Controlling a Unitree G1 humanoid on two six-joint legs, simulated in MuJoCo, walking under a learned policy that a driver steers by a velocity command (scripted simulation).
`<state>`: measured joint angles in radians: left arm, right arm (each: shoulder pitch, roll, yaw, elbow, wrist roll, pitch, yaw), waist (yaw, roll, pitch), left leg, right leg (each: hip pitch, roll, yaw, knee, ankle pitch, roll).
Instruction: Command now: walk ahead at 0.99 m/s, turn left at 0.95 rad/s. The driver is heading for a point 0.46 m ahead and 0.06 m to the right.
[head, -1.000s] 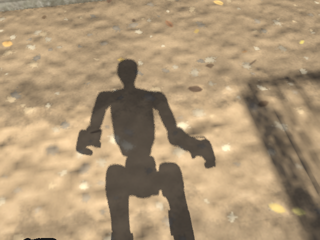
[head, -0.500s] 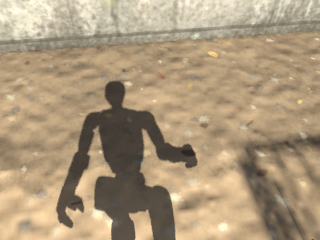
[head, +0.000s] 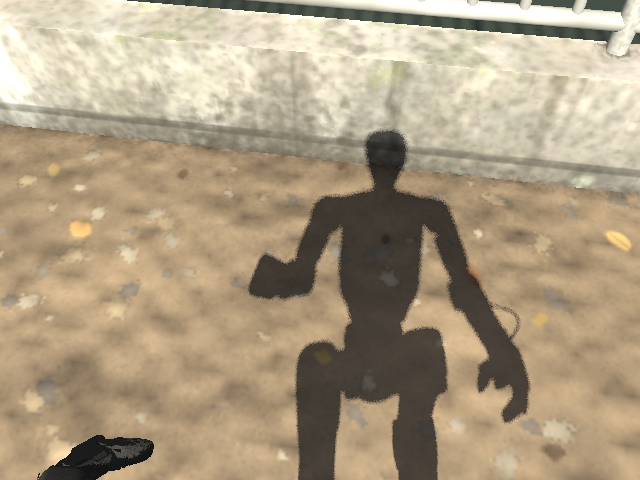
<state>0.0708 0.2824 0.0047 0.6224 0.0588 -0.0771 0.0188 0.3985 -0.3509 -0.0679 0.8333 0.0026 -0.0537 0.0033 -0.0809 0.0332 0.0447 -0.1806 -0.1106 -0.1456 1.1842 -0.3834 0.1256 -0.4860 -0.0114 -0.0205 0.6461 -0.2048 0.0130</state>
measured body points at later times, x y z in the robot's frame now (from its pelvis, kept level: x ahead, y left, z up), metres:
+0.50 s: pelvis +0.43 +0.05 +0.02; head +0.48 +0.06 +0.46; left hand +0.43 +0.32 -0.11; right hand +0.62 -0.17 -0.10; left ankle +0.48 +0.12 -0.72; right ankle +0.36 -0.13 -0.61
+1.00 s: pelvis +0.62 +0.03 +0.01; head +0.65 +0.03 +0.46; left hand +0.72 +0.30 -0.10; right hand +0.77 -0.22 -0.12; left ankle +0.57 +0.17 -0.69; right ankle +0.73 -0.04 -0.72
